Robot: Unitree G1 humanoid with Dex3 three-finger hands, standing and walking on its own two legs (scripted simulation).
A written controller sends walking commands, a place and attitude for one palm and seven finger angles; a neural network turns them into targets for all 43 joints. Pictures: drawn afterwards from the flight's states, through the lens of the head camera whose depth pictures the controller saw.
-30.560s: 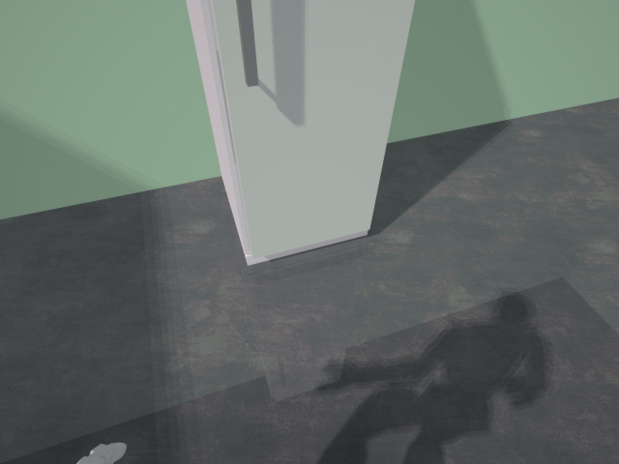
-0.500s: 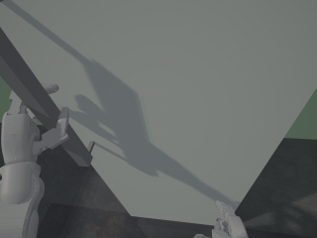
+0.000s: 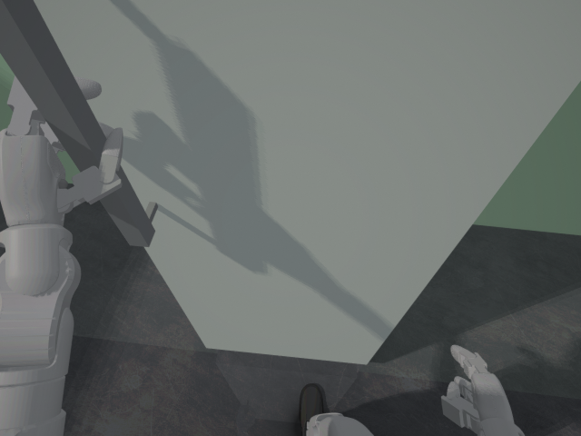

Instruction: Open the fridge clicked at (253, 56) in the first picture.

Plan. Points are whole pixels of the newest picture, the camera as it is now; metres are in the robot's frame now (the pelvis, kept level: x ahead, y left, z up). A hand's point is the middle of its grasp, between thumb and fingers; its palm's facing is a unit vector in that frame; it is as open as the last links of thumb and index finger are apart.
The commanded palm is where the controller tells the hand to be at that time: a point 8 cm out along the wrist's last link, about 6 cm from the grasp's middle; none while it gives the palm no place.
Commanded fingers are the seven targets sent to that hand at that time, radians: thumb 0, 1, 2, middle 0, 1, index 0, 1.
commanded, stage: walk backward, drawing the door open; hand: left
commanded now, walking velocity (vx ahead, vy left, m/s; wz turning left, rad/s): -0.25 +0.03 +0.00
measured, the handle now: (92, 122) +0.39 +0.19 +0.24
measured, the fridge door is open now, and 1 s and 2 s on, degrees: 1 23 50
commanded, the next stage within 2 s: none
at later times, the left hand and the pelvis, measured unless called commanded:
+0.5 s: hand (84, 227) +0.28 +0.17 +0.22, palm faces +0.11 -0.97 -0.19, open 7.7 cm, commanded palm +0.25 +0.23 +0.22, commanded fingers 0.00 0.90 0.90 -0.45 -1.40 -0.45 -1.40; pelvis -0.05 +0.05 +0.00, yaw -1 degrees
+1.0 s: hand (70, 354) +0.17 +0.15 +0.22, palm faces +0.14 -0.97 -0.22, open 8.0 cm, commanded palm +0.13 +0.21 +0.22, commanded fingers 0.00 0.90 0.90 -0.45 -1.40 -0.45 -1.40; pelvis -0.15 +0.02 +0.01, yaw +4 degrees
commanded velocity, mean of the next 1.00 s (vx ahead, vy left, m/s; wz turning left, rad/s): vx -0.23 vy -0.10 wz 0.15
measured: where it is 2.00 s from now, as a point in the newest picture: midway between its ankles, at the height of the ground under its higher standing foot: outside the picture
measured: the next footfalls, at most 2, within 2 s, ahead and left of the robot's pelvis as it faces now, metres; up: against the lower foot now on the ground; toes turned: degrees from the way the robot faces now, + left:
right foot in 0.16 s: +0.08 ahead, -0.09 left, +0.00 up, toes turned +1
left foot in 0.46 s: +0.03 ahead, +0.21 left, +0.00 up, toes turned -2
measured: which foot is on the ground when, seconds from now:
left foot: down 0.00-0.18, up 0.20-0.44, down 0.46-0.66, up 0.68-0.98, down 1.00-1.00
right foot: down 0.00-0.02, up 0.04-0.14, down 0.16-0.46, up 0.48-0.62, down 0.64-1.00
